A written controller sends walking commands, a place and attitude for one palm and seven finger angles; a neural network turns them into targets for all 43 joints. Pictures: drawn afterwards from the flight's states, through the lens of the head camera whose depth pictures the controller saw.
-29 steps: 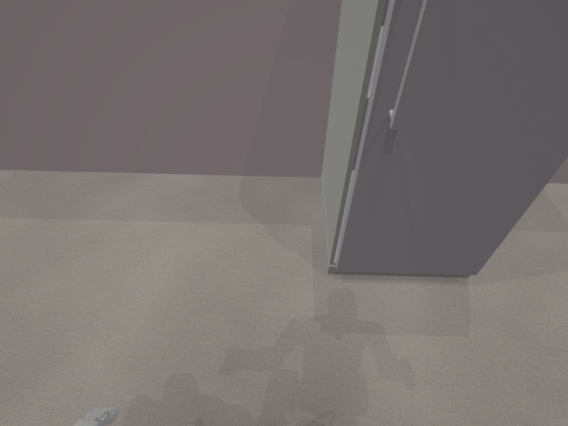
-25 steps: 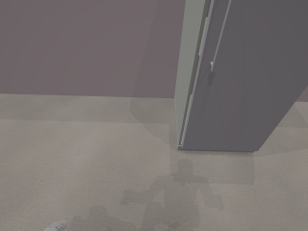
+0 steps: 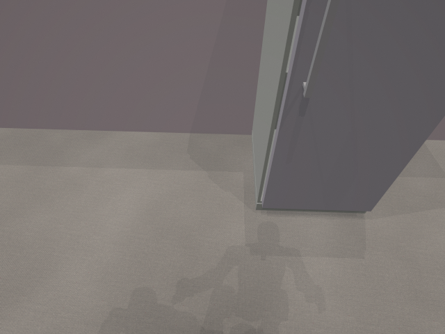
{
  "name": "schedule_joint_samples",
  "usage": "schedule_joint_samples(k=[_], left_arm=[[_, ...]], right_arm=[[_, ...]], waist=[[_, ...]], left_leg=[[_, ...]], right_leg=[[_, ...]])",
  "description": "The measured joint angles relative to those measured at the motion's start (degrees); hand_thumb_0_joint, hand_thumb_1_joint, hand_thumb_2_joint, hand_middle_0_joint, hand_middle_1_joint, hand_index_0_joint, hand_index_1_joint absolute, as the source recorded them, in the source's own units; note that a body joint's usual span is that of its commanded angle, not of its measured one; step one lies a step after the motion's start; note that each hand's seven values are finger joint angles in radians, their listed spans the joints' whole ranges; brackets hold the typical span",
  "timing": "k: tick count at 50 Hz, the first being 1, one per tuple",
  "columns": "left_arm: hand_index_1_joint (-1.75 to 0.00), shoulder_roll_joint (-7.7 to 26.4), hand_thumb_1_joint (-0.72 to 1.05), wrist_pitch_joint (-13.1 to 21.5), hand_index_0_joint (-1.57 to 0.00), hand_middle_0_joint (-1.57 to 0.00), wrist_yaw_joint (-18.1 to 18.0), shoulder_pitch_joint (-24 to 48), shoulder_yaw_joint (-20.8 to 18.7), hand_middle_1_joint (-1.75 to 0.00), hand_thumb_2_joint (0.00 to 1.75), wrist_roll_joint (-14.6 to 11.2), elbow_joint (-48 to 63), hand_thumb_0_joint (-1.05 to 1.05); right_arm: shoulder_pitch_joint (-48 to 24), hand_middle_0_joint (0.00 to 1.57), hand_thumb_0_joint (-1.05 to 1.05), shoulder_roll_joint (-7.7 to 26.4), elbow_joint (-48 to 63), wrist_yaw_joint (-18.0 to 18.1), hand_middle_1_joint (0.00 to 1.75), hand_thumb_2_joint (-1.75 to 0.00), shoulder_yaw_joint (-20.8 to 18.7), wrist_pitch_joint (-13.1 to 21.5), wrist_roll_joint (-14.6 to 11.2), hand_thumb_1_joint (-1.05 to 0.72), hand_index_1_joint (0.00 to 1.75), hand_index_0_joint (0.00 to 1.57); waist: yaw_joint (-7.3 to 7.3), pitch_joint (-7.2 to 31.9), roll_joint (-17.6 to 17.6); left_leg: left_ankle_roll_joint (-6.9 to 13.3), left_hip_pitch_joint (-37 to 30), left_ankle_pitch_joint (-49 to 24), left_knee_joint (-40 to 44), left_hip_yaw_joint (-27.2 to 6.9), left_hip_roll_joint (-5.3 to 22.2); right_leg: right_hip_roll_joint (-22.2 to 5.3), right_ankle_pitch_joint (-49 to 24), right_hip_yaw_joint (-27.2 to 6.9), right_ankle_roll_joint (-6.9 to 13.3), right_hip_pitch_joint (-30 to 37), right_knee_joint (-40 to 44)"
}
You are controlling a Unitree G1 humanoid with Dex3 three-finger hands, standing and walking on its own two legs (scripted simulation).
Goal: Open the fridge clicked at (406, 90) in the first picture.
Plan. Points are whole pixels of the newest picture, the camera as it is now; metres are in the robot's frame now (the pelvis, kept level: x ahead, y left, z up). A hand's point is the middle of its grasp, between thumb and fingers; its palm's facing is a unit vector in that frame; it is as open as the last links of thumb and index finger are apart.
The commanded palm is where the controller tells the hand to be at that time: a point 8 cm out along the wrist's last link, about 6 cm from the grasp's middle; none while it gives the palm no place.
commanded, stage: stand and wait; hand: left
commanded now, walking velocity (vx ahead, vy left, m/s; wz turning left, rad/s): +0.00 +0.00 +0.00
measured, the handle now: (323, 25) +0.79 -0.20 +0.21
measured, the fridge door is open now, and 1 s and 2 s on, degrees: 0 0 0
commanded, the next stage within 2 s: look at it before walking up in 0.26 s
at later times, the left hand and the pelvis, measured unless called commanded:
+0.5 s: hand out of the picture +0.09 +0.24 -0.15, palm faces -0.04 -0.94 -0.33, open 7.4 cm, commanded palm none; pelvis +0.00 +0.00 +0.00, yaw +0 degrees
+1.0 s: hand out of the picture +0.09 +0.25 -0.15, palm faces -0.03 -0.94 -0.34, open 7.4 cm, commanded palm none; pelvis +0.01 +0.00 +0.00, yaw +0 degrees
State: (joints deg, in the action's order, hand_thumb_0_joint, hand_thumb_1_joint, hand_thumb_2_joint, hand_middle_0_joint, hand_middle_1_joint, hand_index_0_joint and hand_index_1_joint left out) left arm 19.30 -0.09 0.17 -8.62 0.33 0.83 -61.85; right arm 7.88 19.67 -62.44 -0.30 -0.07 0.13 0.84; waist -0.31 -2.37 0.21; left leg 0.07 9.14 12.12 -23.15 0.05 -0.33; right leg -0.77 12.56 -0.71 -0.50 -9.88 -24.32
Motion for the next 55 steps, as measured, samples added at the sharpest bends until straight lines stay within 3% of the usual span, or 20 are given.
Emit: schedule_joint_samples(k=[34, 50, 55], left_arm=[[-0.3, -0.17, 0.9, 0.61, -0.2, -0.21, -0.02, 1.91, 0.06, -0.3, 0.9, 0.04, -0.37, 0.0], [-0.3, 0.04, 0.9, 0.62, -0.2, -0.2, -0.14, 1.52, -0.02, -0.3, 0.9, 0.0, -0.7, 0.0], [-0.29, -0.63, 0.9, -0.72, -0.2, -0.2, -0.64, 0.65, -0.65, -0.3, 0.9, 0.0, 0.59, 0.0]], right_arm=[[-1.36, 0.21, 0.0, -0.23, -1.24, -0.03, 0.3, -0.9, 0.16, 0.35, -0.13, -0.9, 0.3, 0.2], [-1.91, 0.21, 0.0, -0.34, -1.43, 0.08, 0.3, -0.9, 0.26, 0.34, -0.22, -0.9, 0.3, 0.2], [-2.33, 0.21, 0.0, -1.23, 0.21, 0.87, 0.3, -0.9, -0.21, -0.19, -0.09, -0.9, 0.3, 0.2]], waist=[[0.29, 0.15, -0.29], [-0.06, -0.03, -0.3], [-0.79, -0.15, -0.32]], left_leg=[[-0.36, -1.2, -0.48, 2.14, 0.21, 0.54], [-0.25, -2.29, -0.32, 3.04, 0.21, 0.39], [-0.4, -1.19, 1.01, 0.76, 1.96, 0.97]], right_leg=[[0.52, -0.75, -0.2, 0.27, 1.17, 2.38], [0.35, -0.54, -0.19, 0.14, 2.24, 3.21], [0.97, 0.2, -1.92, 0.11, 0.22, 0.6]])
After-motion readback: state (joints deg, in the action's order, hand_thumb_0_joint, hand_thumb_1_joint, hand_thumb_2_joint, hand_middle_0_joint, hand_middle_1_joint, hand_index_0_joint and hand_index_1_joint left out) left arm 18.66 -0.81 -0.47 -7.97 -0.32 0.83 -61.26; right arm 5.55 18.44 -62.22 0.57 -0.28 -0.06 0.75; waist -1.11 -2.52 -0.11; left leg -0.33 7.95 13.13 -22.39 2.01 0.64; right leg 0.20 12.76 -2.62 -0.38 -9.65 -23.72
